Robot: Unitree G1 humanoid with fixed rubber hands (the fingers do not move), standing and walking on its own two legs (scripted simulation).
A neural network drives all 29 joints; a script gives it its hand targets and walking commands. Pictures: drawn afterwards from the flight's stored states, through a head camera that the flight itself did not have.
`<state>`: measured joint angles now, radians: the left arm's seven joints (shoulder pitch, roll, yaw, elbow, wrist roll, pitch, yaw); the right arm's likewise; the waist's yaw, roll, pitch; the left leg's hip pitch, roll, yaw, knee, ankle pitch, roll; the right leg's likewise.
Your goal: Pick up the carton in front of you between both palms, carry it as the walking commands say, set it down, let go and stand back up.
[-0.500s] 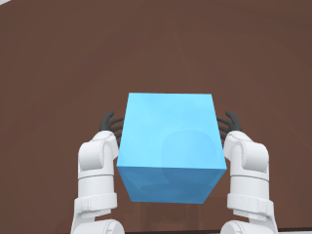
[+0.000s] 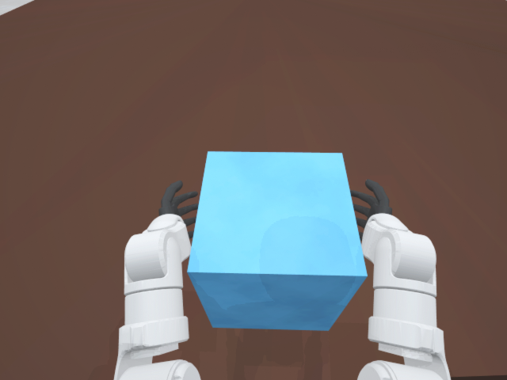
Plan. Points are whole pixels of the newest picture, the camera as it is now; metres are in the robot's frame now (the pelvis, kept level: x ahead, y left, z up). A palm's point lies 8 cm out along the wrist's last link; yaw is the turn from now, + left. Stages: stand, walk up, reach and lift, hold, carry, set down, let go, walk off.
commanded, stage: carry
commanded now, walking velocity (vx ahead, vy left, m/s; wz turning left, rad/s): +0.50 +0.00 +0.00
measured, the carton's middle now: (272, 247) +0.34 +0.00 +0.05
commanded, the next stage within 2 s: none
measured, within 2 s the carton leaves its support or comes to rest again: neither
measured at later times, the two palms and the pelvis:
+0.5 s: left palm (179, 146) +0.52 +0.18 +0.13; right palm (336, 142) +0.53 -0.13 +0.13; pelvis +0.18 +0.02 +0.00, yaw -1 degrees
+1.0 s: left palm (179, 78) +0.82 +0.24 +0.14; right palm (293, 70) +0.86 -0.07 +0.15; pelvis +0.49 +0.04 +0.02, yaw +2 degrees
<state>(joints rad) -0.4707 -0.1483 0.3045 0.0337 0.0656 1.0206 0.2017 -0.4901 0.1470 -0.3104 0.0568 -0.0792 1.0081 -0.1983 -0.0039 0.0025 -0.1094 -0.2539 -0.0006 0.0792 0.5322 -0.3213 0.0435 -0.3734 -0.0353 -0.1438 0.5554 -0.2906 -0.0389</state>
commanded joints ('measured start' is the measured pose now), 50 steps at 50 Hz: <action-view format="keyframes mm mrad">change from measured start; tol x64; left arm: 1 -706 -712 -581 -98 -176 -29 11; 50 -757 -701 -753 -352 -363 36 -12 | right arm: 1 -674 696 579 -98 185 -14 -10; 50 -554 509 456 -317 133 46 -30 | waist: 1 -32 118 -177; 50 73 33 -393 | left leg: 1 69 237 -325 -277 -356 117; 23 -747 23 36 406 -74 -1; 27 246 -49 105 -307 331 -2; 29 963 355 -370 183 1704 54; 37 545 208 -241 -145 652 143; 43 147 148 32 297 1440 51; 45 -277 -123 -68 1053 -71 4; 50 -508 -20 -183 1127 -106 24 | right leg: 1 -48 -3 13 67 -129 -3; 24 762 -170 226 14 800 -135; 34 -925 17 65 1191 -313 -39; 45 673 -265 622 -19 610 -273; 50 429 -224 677 -103 187 -278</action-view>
